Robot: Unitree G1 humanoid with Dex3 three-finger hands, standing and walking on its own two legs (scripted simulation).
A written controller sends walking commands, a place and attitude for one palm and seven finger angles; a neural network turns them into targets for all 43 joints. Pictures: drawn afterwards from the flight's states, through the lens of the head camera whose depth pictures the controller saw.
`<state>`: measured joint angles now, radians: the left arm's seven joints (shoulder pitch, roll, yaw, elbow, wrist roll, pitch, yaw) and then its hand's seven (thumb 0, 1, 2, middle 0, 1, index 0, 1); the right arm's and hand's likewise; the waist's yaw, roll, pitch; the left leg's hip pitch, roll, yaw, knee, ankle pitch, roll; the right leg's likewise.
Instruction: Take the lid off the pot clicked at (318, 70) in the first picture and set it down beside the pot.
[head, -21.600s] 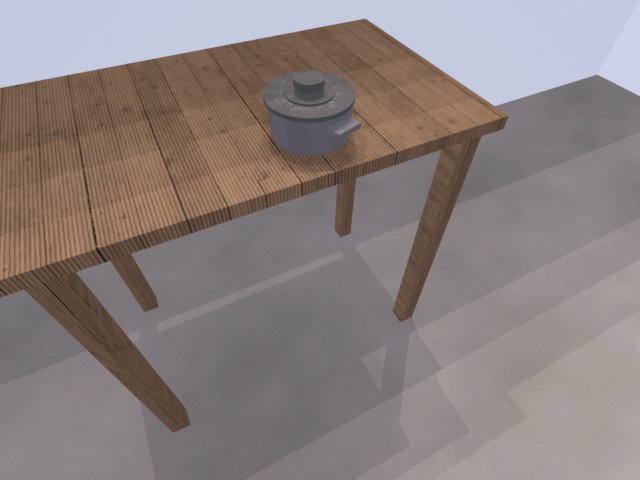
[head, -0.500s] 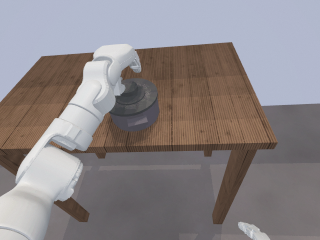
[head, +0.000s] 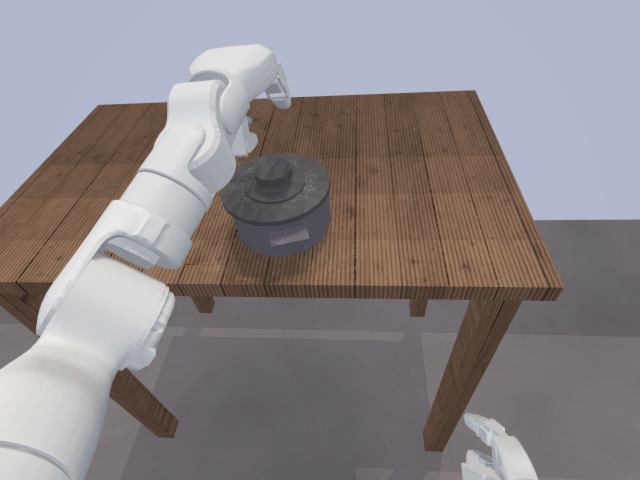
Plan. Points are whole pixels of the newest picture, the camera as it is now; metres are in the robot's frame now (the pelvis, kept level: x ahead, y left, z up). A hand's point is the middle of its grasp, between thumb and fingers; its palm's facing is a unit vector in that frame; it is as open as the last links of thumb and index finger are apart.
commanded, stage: move the open hand above the knob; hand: left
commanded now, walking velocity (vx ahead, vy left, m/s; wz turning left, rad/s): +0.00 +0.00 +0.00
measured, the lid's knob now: (272, 172) +0.48 +0.07 +0.15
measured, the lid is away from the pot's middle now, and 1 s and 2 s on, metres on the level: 0.00 0.00 0.00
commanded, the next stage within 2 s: none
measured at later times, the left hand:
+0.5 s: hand (257, 157) +0.44 +0.08 +0.21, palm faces -0.16 +0.03 -0.99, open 9.7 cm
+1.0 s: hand (246, 126) +0.46 +0.09 +0.24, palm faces -0.11 -0.04 -0.99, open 9.7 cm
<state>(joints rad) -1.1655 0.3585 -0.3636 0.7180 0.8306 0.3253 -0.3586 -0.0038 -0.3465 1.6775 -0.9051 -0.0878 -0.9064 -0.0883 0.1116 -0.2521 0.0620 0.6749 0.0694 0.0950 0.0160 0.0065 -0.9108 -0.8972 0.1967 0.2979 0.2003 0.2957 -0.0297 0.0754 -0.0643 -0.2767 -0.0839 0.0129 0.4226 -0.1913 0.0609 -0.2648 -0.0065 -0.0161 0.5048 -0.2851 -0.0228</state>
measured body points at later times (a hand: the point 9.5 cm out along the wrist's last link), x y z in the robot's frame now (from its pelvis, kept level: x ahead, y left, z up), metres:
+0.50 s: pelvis +0.00 +0.00 +0.00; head +0.00 -0.04 +0.45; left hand +0.44 +0.08 +0.26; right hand +0.15 -0.23 -0.12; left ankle +0.02 +0.08 -0.74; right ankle -0.02 -0.10 -0.74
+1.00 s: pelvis +0.00 -0.01 +0.00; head +0.00 -0.04 +0.45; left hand +0.46 +0.09 +0.30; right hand +0.16 -0.23 -0.12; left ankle +0.02 +0.08 -0.74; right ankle -0.02 -0.10 -0.74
